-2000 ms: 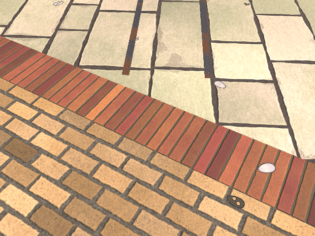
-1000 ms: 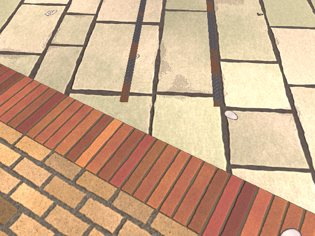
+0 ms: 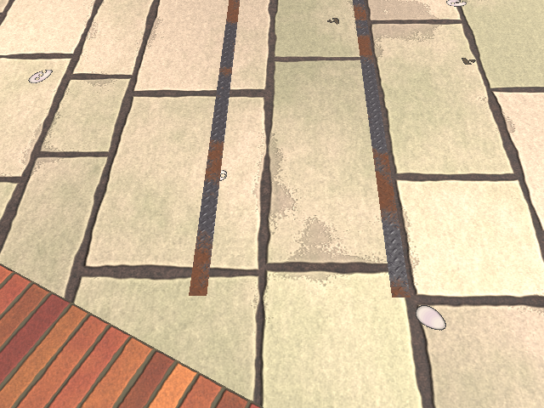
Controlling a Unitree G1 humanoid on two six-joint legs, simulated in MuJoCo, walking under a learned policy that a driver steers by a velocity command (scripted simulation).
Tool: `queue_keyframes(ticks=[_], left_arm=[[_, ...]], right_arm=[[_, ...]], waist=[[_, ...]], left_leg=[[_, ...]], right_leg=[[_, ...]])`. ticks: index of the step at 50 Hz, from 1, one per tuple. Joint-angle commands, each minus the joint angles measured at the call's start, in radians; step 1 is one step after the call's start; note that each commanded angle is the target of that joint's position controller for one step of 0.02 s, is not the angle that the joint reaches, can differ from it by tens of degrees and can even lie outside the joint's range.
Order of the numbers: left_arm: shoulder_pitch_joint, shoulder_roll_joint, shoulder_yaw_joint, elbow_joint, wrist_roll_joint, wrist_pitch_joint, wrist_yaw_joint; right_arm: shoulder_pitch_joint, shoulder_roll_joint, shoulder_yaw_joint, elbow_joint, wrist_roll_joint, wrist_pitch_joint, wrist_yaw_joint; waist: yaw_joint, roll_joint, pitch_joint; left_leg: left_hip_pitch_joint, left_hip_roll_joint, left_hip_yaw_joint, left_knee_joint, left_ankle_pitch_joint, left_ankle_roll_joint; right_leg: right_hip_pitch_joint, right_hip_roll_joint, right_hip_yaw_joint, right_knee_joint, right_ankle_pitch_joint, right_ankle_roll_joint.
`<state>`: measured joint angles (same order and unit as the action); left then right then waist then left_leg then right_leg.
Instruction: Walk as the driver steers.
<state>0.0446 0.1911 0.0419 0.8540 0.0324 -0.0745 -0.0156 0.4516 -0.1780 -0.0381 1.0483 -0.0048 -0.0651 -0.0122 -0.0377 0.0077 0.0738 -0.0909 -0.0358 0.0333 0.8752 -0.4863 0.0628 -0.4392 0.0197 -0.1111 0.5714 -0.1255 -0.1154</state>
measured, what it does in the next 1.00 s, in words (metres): walks ahead: left foot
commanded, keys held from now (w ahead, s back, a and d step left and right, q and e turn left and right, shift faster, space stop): w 0.48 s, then w+e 0.52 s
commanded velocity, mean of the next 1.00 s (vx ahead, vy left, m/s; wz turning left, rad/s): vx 0.50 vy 0.00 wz -0.19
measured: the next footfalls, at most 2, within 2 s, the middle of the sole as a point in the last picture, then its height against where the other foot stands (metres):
left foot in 0.52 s outside the picture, level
right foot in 1.12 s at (330, 322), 0.15 m lower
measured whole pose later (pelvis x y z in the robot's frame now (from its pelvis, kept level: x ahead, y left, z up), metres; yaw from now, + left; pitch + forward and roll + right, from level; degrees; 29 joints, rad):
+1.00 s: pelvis +0.50 +0.00 -0.03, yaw -13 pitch +0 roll +2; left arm 0.05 0.26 0.08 0.84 0.03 0.01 -0.07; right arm 0.44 -0.22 -0.04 1.00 -0.06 -0.14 -0.03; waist -0.08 -0.03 0.06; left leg -0.01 0.01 0.27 0.69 -0.67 0.00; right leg -0.58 -0.04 -0.01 0.61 0.44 -0.08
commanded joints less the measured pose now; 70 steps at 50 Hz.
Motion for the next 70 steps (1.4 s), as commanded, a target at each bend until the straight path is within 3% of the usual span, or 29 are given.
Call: queue_keyframes(ticks=[1,4,12,20,22,25,26,27,28,29,32,33,36,37,43,49,51,53,55,56,57,58,59,60,61,63,64,66,70], left_arm=[[0.272,0.162,0.049,0.051,-0.024,0.012,0.002],[0.212,0.070,0.020,0.062,-0.019,-0.012,0.006],[0.378,0.115,0.017,0.123,-0.043,-0.037,0.015],[0.473,0.129,0.010,0.156,-0.018,-0.016,0.032],[0.455,0.146,0.018,0.158,-0.004,-0.013,0.044],[0.380,0.155,0.023,0.138,-0.008,-0.004,0.039],[0.367,0.158,0.024,0.139,-0.012,0.000,0.034],[0.364,0.143,0.022,0.129,-0.021,-0.002,0.030],[0.493,0.027,0.003,0.120,-0.039,-0.001,0.019],[0.446,0.120,0.024,0.121,-0.027,0.002,0.032],[0.340,0.145,0.048,0.094,-0.025,0.024,0.017],[0.329,0.127,0.047,0.078,-0.004,0.050,0.008],[0.288,0.105,0.047,0.045,0.011,0.096,-0.015],[0.206,0.119,0.060,0.018,-0.006,0.094,-0.013],[0.044,0.095,0.054,-0.042,-0.002,0.081,-0.044],[-0.171,0.100,0.039,-0.099,0.000,0.074,-0.057],[-0.180,0.079,0.025,-0.099,0.002,0.064,-0.066],[-0.074,0.083,0.022,-0.043,0.021,0.060,-0.059],[0.237,0.147,0.050,0.073,0.049,0.061,-0.033],[0.386,0.186,0.074,0.127,0.052,0.059,-0.024],[0.463,0.310,0.099,0.139,0.038,0.047,-0.028],[0.531,0.335,0.107,0.103,-0.015,0.048,-0.025],[0.514,0.295,0.091,0.075,-0.006,0.057,-0.007],[0.442,0.285,0.083,0.074,0.018,0.069,0.032],[0.321,0.220,0.058,0.038,0.000,0.054,0.040],[0.152,0.196,0.042,0.009,-0.023,0.027,0.036],[0.144,0.225,0.048,0.010,-0.022,0.013,0.031],[0.163,0.216,0.050,0.025,-0.020,-0.001,0.019],[0.286,0.199,0.057,0.046,-0.036,0.013,0.003]], right_arm=[[-0.010,-0.128,-0.032,-0.088,-0.001,-0.015,0.005],[-0.022,-0.076,-0.028,-0.078,-0.025,0.010,0.013],[-0.280,-0.085,-0.029,-0.176,-0.018,0.048,0.029],[-0.480,-0.085,-0.013,-0.235,-0.016,0.039,0.036],[-0.423,-0.131,-0.027,-0.216,-0.026,0.030,0.036],[-0.264,-0.136,-0.037,-0.157,-0.023,0.014,0.024],[-0.134,-0.142,-0.046,-0.113,-0.029,0.007,0.020],[0.005,-0.202,-0.067,-0.074,-0.045,-0.003,0.015],[0.024,-0.266,-0.081,-0.070,-0.048,-0.012,0.018],[-0.005,-0.229,-0.071,-0.081,-0.004,-0.012,0.031],[-0.194,-0.152,-0.046,-0.121,-0.016,-0.030,0.042],[-0.190,-0.144,-0.043,-0.114,-0.012,-0.036,0.033],[-0.138,-0.179,-0.050,-0.101,-0.039,-0.056,0.019],[-0.145,-0.150,-0.037,-0.090,-0.030,-0.074,0.018],[-0.057,-0.155,-0.024,-0.079,-0.034,-0.090,-0.006],[0.081,-0.134,-0.017,-0.060,-0.064,-0.076,-0.021],[0.082,-0.130,-0.011,-0.066,-0.055,-0.059,-0.030],[0.074,-0.148,-0.012,-0.064,-0.040,-0.037,-0.036],[0.069,-0.196,-0.025,-0.056,-0.022,-0.014,-0.033],[0.053,-0.205,-0.037,-0.054,0.002,-0.008,-0.021],[0.116,-0.127,-0.030,-0.075,0.019,-0.009,-0.011],[0.016,-0.164,-0.023,-0.157,0.033,-0.014,-0.010],[-0.075,-0.176,-0.022,-0.194,0.011,-0.019,-0.006],[-0.118,-0.127,-0.002,-0.229,-0.007,-0.038,0.001],[-0.147,-0.181,-0.016,-0.215,-0.038,-0.037,0.001],[-0.155,-0.173,-0.025,-0.221,-0.053,0.007,0.005],[-0.181,-0.147,-0.018,-0.235,-0.058,0.023,0.008],[-0.194,-0.108,-0.007,-0.251,-0.037,0.024,0.015],[-0.353,-0.110,-0.003,-0.289,-0.022,0.016,0.021]], waist=[[0.100,-0.063,-0.153],[0.018,-0.053,-0.048],[0.032,-0.061,0.010],[0.088,-0.081,0.022],[0.045,-0.069,-0.003],[-0.023,-0.055,-0.063],[-0.073,-0.060,-0.097],[-0.127,0.015,-0.137],[-0.038,0.248,-0.244],[-0.053,0.122,-0.207],[0.041,0.026,-0.018],[0.058,0.037,0.000],[0.051,0.026,-0.016],[0.058,0.025,0.020],[0.008,0.044,0.024],[-0.094,0.017,0.131],[-0.094,-0.016,0.153],[-0.051,-0.038,0.117],[0.089,-0.025,-0.054],[0.189,-0.104,-0.138],[0.146,-0.280,-0.249],[0.233,-0.144,-0.504],[0.225,-0.015,-0.462],[0.171,-0.063,-0.392],[0.111,0.056,-0.249],[-0.013,0.102,-0.070],[-0.024,0.053,-0.060],[-0.026,-0.003,-0.081],[0.064,-0.041,-0.097]], left_leg=[[-0.558,0.046,-0.088,0.465,0.100,0.028],[-0.423,0.114,-0.077,0.306,0.191,0.006],[-0.556,0.151,-0.022,0.005,0.465,-0.035],[-0.501,0.078,0.039,-0.234,0.478,-0.022],[-0.557,0.116,-0.030,-0.149,0.463,0.017],[-0.264,0.022,0.032,-0.242,0.282,0.068],[-0.093,-0.001,0.040,-0.318,0.290,0.083],[0.122,0.099,-0.082,-0.417,0.390,0.124],[0.400,0.379,-0.456,-0.461,0.485,0.253],[0.322,0.409,-0.558,-0.530,0.511,0.275],[-0.002,0.361,-0.301,-0.643,0.541,0.200],[-0.063,0.336,-0.239,-0.676,0.502,0.179],[-0.044,0.309,-0.112,-0.665,0.560,0.169],[-0.016,0.264,-0.055,-0.669,0.495,0.099],[-0.063,0.257,0.034,-0.538,0.228,0.077],[0.035,0.292,0.055,-0.322,0.169,0.052],[-0.014,0.287,0.080,-0.262,0.177,0.042],[-0.023,0.267,0.120,-0.098,0.338,0.039],[-0.021,0.239,0.147,0.320,0.664,0.047],[-0.190,0.154,0.209,0.696,0.388,0.018],[-0.688,0.063,0.157,1.120,-0.381,-0.010],[-0.839,0.099,0.018,1.167,-0.288,-0.016],[-0.896,0.143,-0.039,1.032,-0.141,-0.024],[-0.986,0.135,-0.079,0.953,-0.008,-0.030],[-0.919,0.178,-0.083,0.741,0.123,-0.043],[-0.583,0.196,-0.084,0.375,0.153,-0.115],[-0.467,0.185,-0.072,0.271,0.179,-0.122],[-0.375,0.163,-0.050,0.094,0.304,-0.116],[-0.377,0.110,-0.037,-0.121,0.465,-0.090]], right_leg=[[0.541,-0.375,0.560,-0.310,-0.130,-0.177],[0.284,-0.258,0.328,-0.388,0.088,-0.087],[0.312,-0.191,0.180,-0.469,0.284,-0.052],[0.488,-0.200,0.126,-0.416,0.462,-0.072],[0.616,-0.275,0.142,-0.335,0.582,-0.098],[0.538,-0.234,0.099,-0.102,0.864,-0.073],[0.454,-0.205,0.108,0.072,0.839,-0.062],[0.271,-0.147,0.093,0.341,0.614,-0.035],[-0.078,0.024,0.046,0.726,-0.318,0.027],[-0.212,0.036,0.155,0.795,-0.397,0.007],[-0.112,-0.088,0.209,0.626,-0.251,0.019],[-0.069,-0.106,0.195,0.574,-0.245,0.036],[-0.111,-0.095,0.153,0.571,-0.072,0.043],[-0.186,-0.110,0.197,0.453,0.020,0.045],[-0.173,-0.060,0.127,0.149,0.506,0.036],[-0.290,-0.055,0.086,-0.005,0.586,0.033],[-0.183,-0.056,0.051,-0.117,0.607,0.034],[-0.002,-0.052,0.020,-0.201,0.600,0.020],[0.311,0.007,-0.041,-0.192,0.475,-0.029],[0.575,-0.039,0.014,-0.259,0.572,-0.081],[1.036,-0.257,0.203,0.195,1.272,-0.207],[1.176,-0.404,0.456,0.177,1.174,-0.341],[1.063,-0.402,0.537,0.002,0.740,-0.309],[0.933,-0.449,0.688,-0.171,0.159,-0.324],[0.700,-0.428,0.683,-0.242,0.060,-0.281],[0.196,-0.313,0.528,-0.334,0.289,-0.259],[0.093,-0.250,0.465,-0.341,0.354,-0.245],[0.074,-0.176,0.369,-0.316,0.521,-0.213],[0.215,-0.120,0.369,-0.278,0.385,-0.138]])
